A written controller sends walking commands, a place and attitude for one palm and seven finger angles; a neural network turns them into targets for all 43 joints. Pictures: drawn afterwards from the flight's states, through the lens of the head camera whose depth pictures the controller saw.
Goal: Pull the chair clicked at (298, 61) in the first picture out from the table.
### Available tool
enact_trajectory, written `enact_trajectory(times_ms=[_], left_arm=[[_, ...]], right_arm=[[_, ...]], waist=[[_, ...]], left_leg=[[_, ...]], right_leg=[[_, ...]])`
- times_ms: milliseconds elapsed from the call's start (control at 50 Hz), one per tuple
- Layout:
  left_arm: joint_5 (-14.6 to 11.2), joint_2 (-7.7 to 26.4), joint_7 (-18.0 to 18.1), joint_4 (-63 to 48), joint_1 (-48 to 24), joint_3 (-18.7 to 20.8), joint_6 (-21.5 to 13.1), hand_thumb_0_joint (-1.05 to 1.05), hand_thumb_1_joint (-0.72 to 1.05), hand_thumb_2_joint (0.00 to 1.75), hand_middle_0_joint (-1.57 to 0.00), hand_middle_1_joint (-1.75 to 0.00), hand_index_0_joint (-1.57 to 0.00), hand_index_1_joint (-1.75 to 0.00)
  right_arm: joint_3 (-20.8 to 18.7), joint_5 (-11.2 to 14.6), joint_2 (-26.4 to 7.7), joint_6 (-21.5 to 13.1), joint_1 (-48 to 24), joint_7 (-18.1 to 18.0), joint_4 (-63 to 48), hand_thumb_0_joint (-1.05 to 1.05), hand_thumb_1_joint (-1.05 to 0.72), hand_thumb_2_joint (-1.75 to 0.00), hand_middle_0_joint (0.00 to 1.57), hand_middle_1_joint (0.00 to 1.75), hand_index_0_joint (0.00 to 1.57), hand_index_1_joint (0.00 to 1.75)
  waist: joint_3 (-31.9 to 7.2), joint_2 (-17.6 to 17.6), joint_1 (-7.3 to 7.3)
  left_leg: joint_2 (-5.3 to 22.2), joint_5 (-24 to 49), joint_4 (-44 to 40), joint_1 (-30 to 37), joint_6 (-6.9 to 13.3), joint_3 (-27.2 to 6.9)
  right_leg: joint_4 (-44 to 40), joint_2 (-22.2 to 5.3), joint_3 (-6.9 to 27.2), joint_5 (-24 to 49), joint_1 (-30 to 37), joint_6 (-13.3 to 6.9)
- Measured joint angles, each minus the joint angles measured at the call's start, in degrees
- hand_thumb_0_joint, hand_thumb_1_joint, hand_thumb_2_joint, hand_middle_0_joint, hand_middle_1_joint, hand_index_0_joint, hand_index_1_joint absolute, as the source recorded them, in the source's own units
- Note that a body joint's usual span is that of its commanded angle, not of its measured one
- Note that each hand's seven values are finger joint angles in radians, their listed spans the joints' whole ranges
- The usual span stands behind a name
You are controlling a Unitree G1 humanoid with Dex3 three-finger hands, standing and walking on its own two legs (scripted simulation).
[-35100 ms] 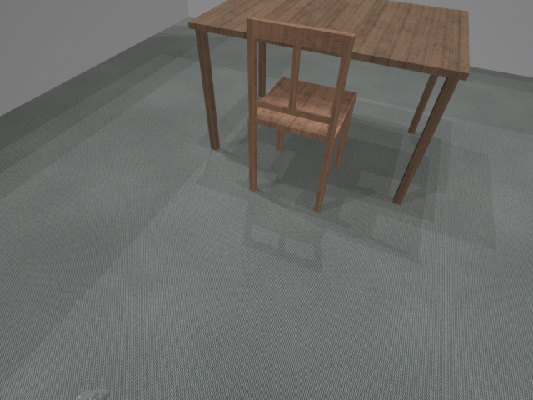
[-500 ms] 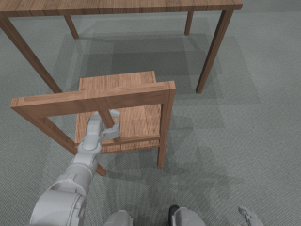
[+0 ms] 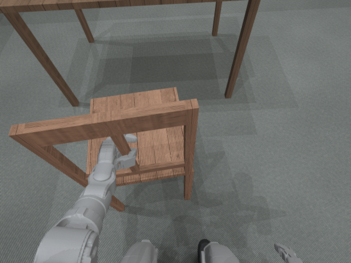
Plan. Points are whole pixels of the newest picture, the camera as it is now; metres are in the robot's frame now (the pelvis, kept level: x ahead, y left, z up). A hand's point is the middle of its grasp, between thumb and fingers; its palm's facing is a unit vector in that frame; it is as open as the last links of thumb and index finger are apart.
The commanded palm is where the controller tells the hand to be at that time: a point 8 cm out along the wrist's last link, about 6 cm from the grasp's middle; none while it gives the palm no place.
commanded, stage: step backward, pulling the chair out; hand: left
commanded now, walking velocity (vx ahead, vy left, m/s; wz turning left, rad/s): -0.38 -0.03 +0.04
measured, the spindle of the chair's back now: (127, 153) +0.39 +0.14 -0.09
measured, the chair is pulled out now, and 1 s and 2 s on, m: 0.50 0.71 0.71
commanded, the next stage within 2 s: stop walking, hand still on the chair in 0.22 s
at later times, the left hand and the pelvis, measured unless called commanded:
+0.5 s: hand (121, 215) +0.22 +0.13 -0.06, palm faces +0.00 -0.98 -0.18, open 5.6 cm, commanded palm +0.20 +0.18 -0.05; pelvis -0.12 +0.00 +0.00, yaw -1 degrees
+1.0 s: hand (119, 250) +0.15 +0.13 -0.06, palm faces -0.08 -0.98 -0.17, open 5.5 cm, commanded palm +0.14 +0.18 -0.05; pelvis -0.12 +0.03 +0.00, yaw -4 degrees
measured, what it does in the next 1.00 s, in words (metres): walks backwards: left foot, then right foot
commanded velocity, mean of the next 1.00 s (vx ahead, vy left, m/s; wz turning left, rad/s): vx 0.00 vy -0.03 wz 0.00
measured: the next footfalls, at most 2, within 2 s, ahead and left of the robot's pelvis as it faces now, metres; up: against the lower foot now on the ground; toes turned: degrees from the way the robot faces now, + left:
left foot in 0.12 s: -0.06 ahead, +0.16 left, +0.00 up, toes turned +0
right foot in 0.36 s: -0.05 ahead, -0.12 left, +0.00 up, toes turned -4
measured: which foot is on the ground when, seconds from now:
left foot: up 0.00-0.10, down 0.12-1.00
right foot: down 0.00-0.14, up 0.16-0.34, down 0.36-1.00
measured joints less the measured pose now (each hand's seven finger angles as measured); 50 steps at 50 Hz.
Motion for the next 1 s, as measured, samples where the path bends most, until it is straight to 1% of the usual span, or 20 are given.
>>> enact_trajectory(times_ms=[60,120,160,180,200,240,260,300,340,360,400,420,500,540,600,700,760,820,880,1000], left_arm=[[0.34,-1.06,0.41,0.02,-0.87,-1.38,1.16,0.06,0.64,0.75,-0.26,-1.18,-0.50,-1.45],[0.41,-1.51,0.56,-0.89,-1.93,-4.04,2.31,0.05,0.65,0.75,-0.24,-1.21,-0.50,-1.45],[0.10,-0.73,0.62,-1.77,-1.95,-5.31,2.79,0.05,0.67,0.75,-0.22,-1.22,-0.50,-1.45],[-0.11,-0.49,0.53,-2.20,-1.41,-5.73,3.09,0.04,0.67,0.75,-0.21,-1.22,-0.50,-1.45],[-0.45,-0.40,0.33,-2.44,-0.70,-5.75,3.30,0.05,0.67,0.75,-0.20,-1.22,-0.50,-1.45],[-0.81,-0.42,-0.14,-2.72,0.89,-5.58,3.20,0.05,0.68,0.75,-0.20,-1.21,-0.50,-1.45],[-0.98,-0.55,-0.32,-2.52,1.45,-5.54,2.82,0.06,0.68,0.75,-0.20,-1.21,-0.50,-1.45],[-1.12,-0.70,-0.86,-1.54,1.79,-5.57,1.94,0.06,0.67,0.75,-0.21,-1.20,-0.50,-1.45],[-1.04,-0.30,-1.65,-0.40,1.65,-5.37,0.90,0.06,0.65,0.76,-0.23,-1.20,-0.50,-1.45],[-0.86,0.08,-1.75,-1.47,2.19,-4.94,1.18,0.06,0.65,0.77,-0.24,-1.20,-0.50,-1.45],[-1.22,0.43,-1.60,-4.16,3.94,-3.21,1.30,0.05,0.64,0.78,-0.26,-1.18,-0.50,-1.45],[-1.46,0.51,-1.46,-5.20,4.83,-2.64,1.17,0.05,0.63,0.78,-0.27,-1.18,-0.50,-1.45],[-1.06,0.00,-0.45,-7.92,7.61,-2.03,2.43,0.05,0.63,0.78,-0.28,-1.18,-0.50,-1.45],[-0.68,-0.45,-0.04,-9.00,8.84,-2.42,3.48,0.05,0.63,0.78,-0.28,-1.19,-0.50,-1.45],[-0.50,-1.10,0.46,-9.22,11.08,-3.38,4.15,0.05,0.64,0.77,-0.26,-1.20,-0.50,-1.45],[-0.11,-2.30,0.22,-8.92,15.82,-5.36,3.52,0.05,0.64,0.76,-0.24,-1.21,-0.50,-1.45],[0.35,-2.71,-0.09,-10.21,18.43,-6.41,3.25,0.05,0.64,0.77,-0.24,-1.23,-0.50,-1.45],[0.65,-2.79,-0.21,-11.65,20.58,-7.35,2.99,0.04,0.63,0.77,-0.24,-1.25,-0.50,-1.45],[0.80,-2.88,-0.22,-13.03,22.34,-7.96,2.78,0.04,0.63,0.78,-0.24,-1.26,-0.50,-1.45],[1.26,-3.17,-0.19,-16.47,24.54,-8.65,2.28,0.04,0.63,0.78,-0.25,-1.26,-0.50,-1.45]], right_arm=[[-0.46,0.29,-2.04,-0.07,0.34,-0.74,-0.03,0.01,-0.91,-0.90,0.20,0.30,0.21,0.30],[-1.01,0.47,-3.23,0.02,0.72,-1.60,-0.36,0.01,-0.91,-0.90,0.20,0.30,0.20,0.30],[-1.24,0.47,-2.00,0.68,0.77,-1.76,-1.12,0.01,-0.91,-0.90,0.20,0.30,0.20,0.30],[-1.26,0.20,-1.49,0.88,1.39,-1.54,-2.00,0.01,-0.91,-0.90,0.20,0.30,0.20,0.30],[-1.26,-0.27,-1.01,0.91,2.10,-1.26,-2.75,0.01,-0.91,-0.90,0.20,0.30,0.20,0.30],[-1.14,-0.87,0.15,0.74,3.30,-0.58,-3.41,0.01,-0.91,-0.90,0.20,0.30,0.20,0.30],[-1.07,-0.94,0.75,0.66,3.90,-0.11,-3.47,0.01,-0.91,-0.90,0.20,0.30,0.20,0.30],[-0.67,-0.74,1.96,0.41,4.88,0.99,-2.95,0.01,-0.91,-0.90,0.20,0.30,0.20,0.30],[0.10,-0.49,3.16,0.07,5.51,1.71,-1.91,0.01,-0.91,-0.90,0.20,0.30,0.20,0.30],[0.45,-0.43,3.52,0.29,5.34,2.16,-1.80,0.01,-0.90,-0.90,0.20,0.30,0.20,0.30],[0.85,-0.13,3.59,0.75,3.91,2.52,-2.26,0.01,-0.90,-0.90,0.20,0.30,0.21,0.30],[0.79,0.23,3.63,0.80,3.59,2.35,-2.74,0.00,-0.91,-0.90,0.20,0.30,0.21,0.30],[0.76,0.83,2.63,1.54,3.63,1.27,-3.81,0.00,-0.91,-0.90,0.21,0.30,0.21,0.30],[0.62,0.54,1.70,1.61,3.62,0.63,-3.57,0.01,-0.91,-0.90,0.21,0.30,0.21,0.30],[0.17,0.19,0.71,1.82,4.15,0.11,-3.57,0.01,-0.91,-0.90,0.20,0.30,0.21,0.30],[-0.34,-0.01,-0.07,2.18,5.63,-0.21,-3.56,0.01,-0.91,-0.90,0.20,0.30,0.20,0.30],[-0.34,-0.26,0.01,1.90,5.86,-0.39,-3.53,0.01,-0.91,-0.90,0.20,0.30,0.20,0.30],[-0.10,-0.23,0.91,1.57,5.78,-0.39,-3.62,0.01,-0.91,-0.90,0.20,0.30,0.20,0.30],[0.50,-0.13,2.27,1.32,5.79,-0.23,-4.01,0.01,-0.91,-0.90,0.20,0.30,0.20,0.30],[1.75,-0.34,4.49,0.48,4.77,0.46,-4.20,0.01,-0.91,-0.90,0.20,0.30,0.20,0.30]], waist=[[-1.46,-0.32,-0.70],[-2.29,-1.08,-1.01],[-1.20,-4.24,0.19],[-1.18,-4.60,0.63],[-1.38,-4.22,0.77],[-1.87,-2.49,0.98],[-2.01,-1.46,1.28],[-2.07,-0.09,2.44],[-2.24,0.25,3.80],[-1.96,0.83,4.02],[0.17,3.45,2.66],[0.74,3.81,1.98],[-0.27,2.41,0.37],[-0.92,1.50,0.03],[-2.34,0.27,0.52],[-6.07,-0.02,1.25],[-7.16,-0.06,1.49],[-7.78,-0.31,1.87],[-8.46,-0.38,2.29],[-7.71,-0.04,3.12]], left_leg=[[0.41,0.81,-7.72,4.82,0.01,0.65],[1.45,8.66,-19.36,10.30,0.78,2.36],[-0.14,9.50,-20.63,11.29,1.56,4.26],[-0.01,9.32,-20.50,11.31,1.77,4.77],[0.55,9.13,-20.14,11.06,1.87,4.84],[2.25,9.19,-19.75,10.42,1.83,4.52],[3.14,9.44,-19.64,10.08,1.71,4.26],[4.46,9.94,-19.30,9.47,1.22,4.12],[5.13,9.87,-17.87,8.36,0.49,4.43],[5.77,9.57,-16.60,7.59,0.10,4.41],[7.72,11.73,-14.97,6.57,0.09,3.45],[7.76,13.26,-14.62,6.10,0.32,3.05],[4.90,6.81,-14.76,6.28,1.36,1.58],[3.96,12.53,-17.47,7.32,1.13,1.61],[3.31,13.25,-18.09,8.54,0.45,2.51],[2.81,10.71,-18.62,9.65,2.16,2.96],[2.44,12.50,-19.53,10.58,2.30,3.02],[2.25,12.88,-19.72,11.35,1.68,3.73],[2.14,12.52,-20.32,11.74,1.82,4.46],[2.06,12.70,-21.55,12.16,1.92,5.18]], right_leg=[[-0.17,-1.30,-0.75,1.57,-2.16,0.79],[0.89,-2.44,-1.26,2.83,-4.67,1.86],[1.16,-3.64,0.54,4.12,-4.89,2.28],[2.89,-3.32,0.78,2.20,-5.00,2.14],[6.00,-2.59,0.67,-2.42,-5.00,1.96],[12.63,-0.46,0.50,-10.53,-4.29,1.45],[13.69,0.43,0.27,-12.13,-3.06,1.11],[10.25,1.26,-0.14,-11.29,0.93,0.70],[2.58,1.15,-0.10,-7.05,5.71,0.55],[-0.68,1.55,-0.21,-5.41,7.35,0.57],[-2.30,3.53,-0.91,-3.76,7.91,0.58],[-2.06,3.66,-1.04,-3.31,7.54,0.48],[1.34,1.91,-0.99,-3.76,4.80,0.46],[2.83,0.98,-0.92,-4.19,4.29,0.77],[3.47,0.25,-0.08,-4.25,4.67,1.20],[2.31,0.03,0.49,-5.36,5.77,1.32],[1.60,-0.12,0.87,-4.40,6.52,1.49],[1.42,-0.30,1.67,-3.62,6.97,1.83],[0.85,-0.35,2.41,-3.39,7.05,2.04],[-0.27,-0.41,3.09,-2.89,7.13,2.70]])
